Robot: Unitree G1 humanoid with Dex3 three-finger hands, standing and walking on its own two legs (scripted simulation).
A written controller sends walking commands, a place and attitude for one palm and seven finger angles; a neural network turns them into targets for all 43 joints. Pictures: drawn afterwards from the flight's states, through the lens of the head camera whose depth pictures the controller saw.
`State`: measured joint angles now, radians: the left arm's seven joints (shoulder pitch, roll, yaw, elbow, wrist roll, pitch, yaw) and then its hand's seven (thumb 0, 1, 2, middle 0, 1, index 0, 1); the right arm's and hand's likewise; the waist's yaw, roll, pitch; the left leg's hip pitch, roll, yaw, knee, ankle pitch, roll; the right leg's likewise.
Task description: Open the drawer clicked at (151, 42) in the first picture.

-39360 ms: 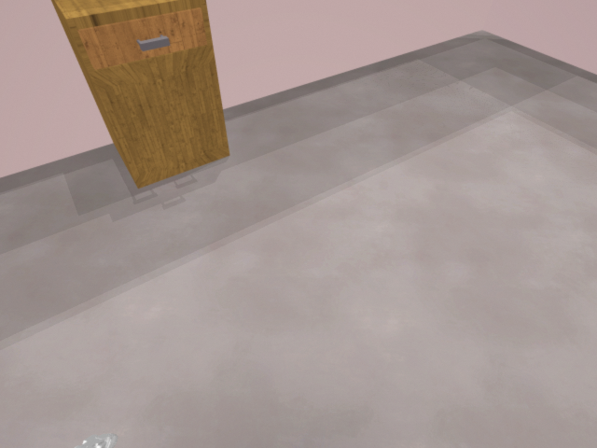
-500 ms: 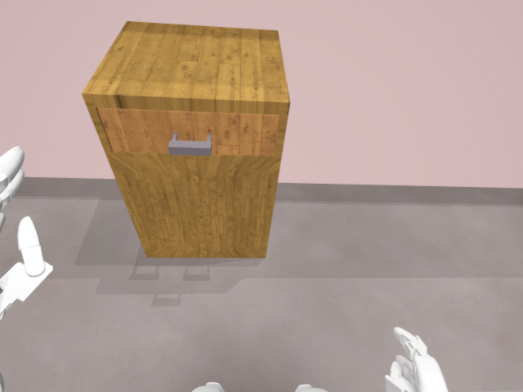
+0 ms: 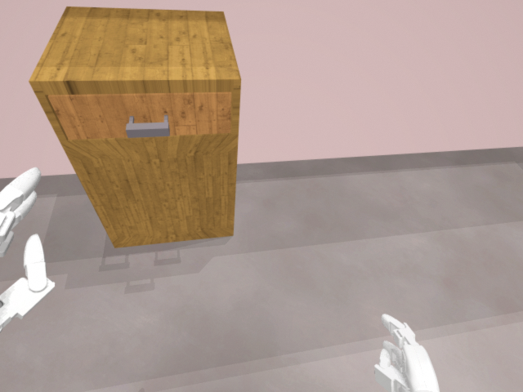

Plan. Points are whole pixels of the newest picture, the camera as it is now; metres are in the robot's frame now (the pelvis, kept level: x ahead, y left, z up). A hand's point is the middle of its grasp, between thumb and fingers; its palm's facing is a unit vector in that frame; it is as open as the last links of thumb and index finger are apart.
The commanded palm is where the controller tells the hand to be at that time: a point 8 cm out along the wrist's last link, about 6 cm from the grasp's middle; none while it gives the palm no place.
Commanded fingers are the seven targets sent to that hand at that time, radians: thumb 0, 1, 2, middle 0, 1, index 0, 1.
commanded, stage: stop stepping back and stand still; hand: left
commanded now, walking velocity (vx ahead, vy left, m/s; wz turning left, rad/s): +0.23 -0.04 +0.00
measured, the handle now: (148, 124) +0.77 +0.31 -0.10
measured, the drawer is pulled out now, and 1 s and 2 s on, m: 0.00 0.00 0.00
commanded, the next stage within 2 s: let the arm hang, fingers relaxed in 1.18 s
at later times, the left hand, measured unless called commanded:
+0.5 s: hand out of the picture +0.15 +0.26 +0.16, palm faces +0.40 -0.81 -0.43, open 7.4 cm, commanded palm +0.10 +0.30 +0.18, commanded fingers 0.00 0.90 0.90 -0.20 -0.30 -0.20 -0.30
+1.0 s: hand out of the picture +0.14 +0.30 +0.15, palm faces +0.37 -0.83 -0.41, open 7.4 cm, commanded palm +0.08 +0.34 +0.18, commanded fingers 0.00 0.90 0.90 -0.20 -0.30 -0.20 -0.30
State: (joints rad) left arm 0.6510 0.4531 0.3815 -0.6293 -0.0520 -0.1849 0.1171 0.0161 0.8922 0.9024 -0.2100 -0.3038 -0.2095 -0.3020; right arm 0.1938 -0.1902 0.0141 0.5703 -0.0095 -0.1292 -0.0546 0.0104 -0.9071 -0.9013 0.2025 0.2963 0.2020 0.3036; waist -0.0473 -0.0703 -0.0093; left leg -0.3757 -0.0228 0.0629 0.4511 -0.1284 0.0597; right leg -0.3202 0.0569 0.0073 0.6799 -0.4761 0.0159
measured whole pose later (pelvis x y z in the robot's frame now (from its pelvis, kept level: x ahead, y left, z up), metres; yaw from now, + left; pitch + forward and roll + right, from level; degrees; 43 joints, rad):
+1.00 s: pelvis -0.04 +0.05 +0.00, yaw +1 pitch +1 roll -1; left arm 0.63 0.36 0.34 -0.58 -0.03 -0.18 0.14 0.02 0.89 0.90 -0.21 -0.30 -0.21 -0.30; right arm 0.22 -0.18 0.04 0.59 0.00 -0.12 -0.06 0.01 -0.91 -0.90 0.20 0.30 0.20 0.30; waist 0.00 -0.02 0.01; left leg -0.27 0.01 0.08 0.50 -0.25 0.05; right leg -0.22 -0.03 -0.06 0.44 -0.24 0.02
